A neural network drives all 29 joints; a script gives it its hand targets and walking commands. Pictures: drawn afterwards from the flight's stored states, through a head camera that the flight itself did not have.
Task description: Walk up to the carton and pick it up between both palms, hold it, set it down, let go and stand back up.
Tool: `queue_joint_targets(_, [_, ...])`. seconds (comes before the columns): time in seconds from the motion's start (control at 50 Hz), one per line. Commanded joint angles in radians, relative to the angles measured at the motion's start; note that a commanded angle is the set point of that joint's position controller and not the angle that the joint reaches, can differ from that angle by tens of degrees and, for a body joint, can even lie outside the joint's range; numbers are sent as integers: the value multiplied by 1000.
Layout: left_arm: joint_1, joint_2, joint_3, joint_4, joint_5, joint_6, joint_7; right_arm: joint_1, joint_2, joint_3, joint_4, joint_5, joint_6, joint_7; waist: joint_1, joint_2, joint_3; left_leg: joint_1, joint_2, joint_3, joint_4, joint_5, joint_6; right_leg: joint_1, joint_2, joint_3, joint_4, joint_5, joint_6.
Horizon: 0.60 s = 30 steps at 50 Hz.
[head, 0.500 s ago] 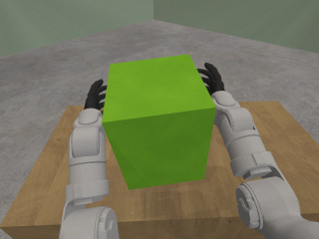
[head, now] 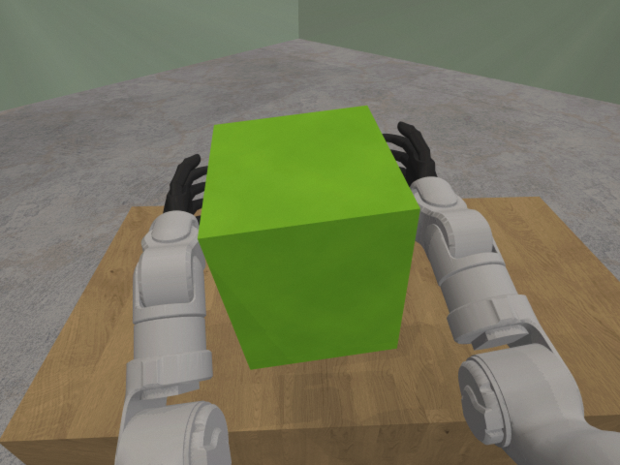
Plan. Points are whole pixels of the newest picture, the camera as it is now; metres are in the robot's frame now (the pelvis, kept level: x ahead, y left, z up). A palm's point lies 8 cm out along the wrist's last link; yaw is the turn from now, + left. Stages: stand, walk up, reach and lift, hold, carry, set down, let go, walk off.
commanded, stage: hold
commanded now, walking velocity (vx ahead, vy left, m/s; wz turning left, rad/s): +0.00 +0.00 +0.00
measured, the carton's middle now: (307, 239) +0.36 +0.00 +0.16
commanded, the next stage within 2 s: set down in 0.20 s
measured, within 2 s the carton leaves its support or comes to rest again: neither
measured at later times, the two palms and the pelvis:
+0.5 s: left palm (177, 211) +0.36 +0.16 +0.22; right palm (414, 180) +0.38 -0.14 +0.23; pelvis +0.00 +0.00 +0.00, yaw +0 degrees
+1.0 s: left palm (183, 220) +0.39 +0.16 +0.18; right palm (394, 198) +0.42 -0.13 +0.18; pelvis +0.02 +0.00 +0.00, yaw +0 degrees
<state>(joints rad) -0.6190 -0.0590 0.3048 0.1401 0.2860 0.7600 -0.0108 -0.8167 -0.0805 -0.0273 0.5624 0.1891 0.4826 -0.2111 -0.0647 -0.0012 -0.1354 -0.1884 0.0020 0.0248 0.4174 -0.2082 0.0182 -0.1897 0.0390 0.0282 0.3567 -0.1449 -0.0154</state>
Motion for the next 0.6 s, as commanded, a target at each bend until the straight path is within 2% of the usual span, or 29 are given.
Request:
queue_joint_targets(0.0, [-780, -475, -444, -107, -172, -73, -143, -620, 657, 300, -265, 89, -48, 132, -18, -12, -269, 146, -19, -38, -142, 167, -36, 400, -6, -48, -61, 238, 42])
queue_joint_targets(0.14, [-792, -455, -423, -107, -157, -76, -146, -614, 667, 303, -252, 87, -47, 133, -7, -21, -259, 139, -21, -38, -147, 149, -29, 399, -12, -51, -62, 207, 48])
queue_joint_targets(0.18, [-766, -468, -427, -80, -160, -72, -148, -611, 650, 293, -242, 76, -47, 133, -19, -23, -241, 145, -18, -38, -153, 153, -34, 396, -7, -52, -64, 221, 44])
queue_joint_targets(0.2, [-777, -502, -493, -167, -196, -72, -122, -677, 707, 363, -303, 147, -73, 141, -27, -7, -326, 174, -30, -46, -104, 284, -20, 338, 21, -53, -45, 270, 39])
queue_joint_targets(0.22, [-759, -498, -485, -136, -194, -63, -118, -648, 692, 357, -273, 145, -62, 137, -33, -11, -296, 173, -28, -45, -108, 261, -22, 327, 19, -43, -57, 246, 34])
queue_joint_targets(0.24, [-766, -496, -487, -135, -195, -66, -117, -639, 688, 347, -260, 147, -58, 138, -31, -2, -292, 173, -27, -43, -107, 252, -25, 327, 16, -43, -60, 232, 32])
queue_joint_targets(0.26, [-800, -489, -466, -115, -190, -68, -114, -673, 692, 334, -246, 137, -64, 142, -12, -4, -282, 166, -29, -38, -111, 209, -21, 302, 17, -45, -66, 175, 30])
queue_joint_targets(0.28, [-796, -493, -471, -123, -195, -82, -114, -707, 700, 342, -291, 140, -85, 146, 1, -19, -332, 185, -29, -40, -102, 248, -15, 311, 17, -50, -59, 220, 34])
queue_joint_targets(0.3, [-788, -479, -441, -72, -174, -79, -112, -713, 685, 316, -247, 127, -84, 145, 10, -14, -292, 175, -28, -34, -112, 212, -11, 298, 16, -50, -75, 178, 33])
queue_joint_targets(0.32, [-786, -483, -439, -77, -172, -92, -114, -725, 685, 319, -271, 118, -106, 148, 25, -21, -311, 176, -29, -31, -111, 224, -12, 309, 12, -55, -66, 204, 34])
queue_joint_targets(0.34, [-808, -477, -440, -98, -166, -107, -114, -710, 682, 306, -247, 109, -116, 151, 20, -8, -326, 196, -31, -27, -109, 224, -16, 307, 14, -59, -66, 195, 36])
queue_joint_targets(0.36, [-831, -479, -420, -72, -155, -115, -114, -722, 678, 285, -206, 96, -128, 157, 26, -10, -302, 194, -27, -24, -121, 197, -15, 291, 13, -63, -75, 155, 34])
queue_joint_targets(0.4, [-821, -466, -399, -79, -132, -146, -117, -739, 656, 253, -223, 58, -180, 168, 39, -11, -325, 203, -23, -23, -128, 187, -16, 289, 10, -75, -73, 130, 32])
queue_joint_targets(0.46, [-777, -426, -311, 5, -70, -184, -130, -736, 605, 159, -137, -31, -252, 194, 45, -16, -243, 183, -12, -20, -163, 104, -12, 260, 2, -95, -84, 25, 29])
queue_joint_targets(0.5, [-698, -396, -240, 85, -21, -197, -143, -689, 574, 106, -69, -95, -291, 207, 55, -50, -165, 157, -9, -9, -195, 34, 10, 251, -11, -99, -96, -49, 34])
queue_joint_targets(0.54, [-642, -386, -233, 113, -6, -207, -153, -659, 551, 90, -45, -124, -324, 215, 54, -63, -140, 143, -5, -7, -210, 11, 18, 259, -13, -107, -99, -73, 32])
queue_joint_targets(0.56, [-659, -394, -246, 107, -9, -220, -155, -648, 534, 67, -17, -137, -341, 219, 36, -54, -130, 135, 5, -16, -220, -6, 14, 266, -9, -121, -90, -70, 34])
queue_joint_targets(0.58, [-651, -393, -248, 107, -9, -228, -152, -645, 529, 61, -4, -140, -357, 225, 45, -46, -122, 134, 4, -12, -221, -5, 10, 268, -8, -123, -90, -75, 31])
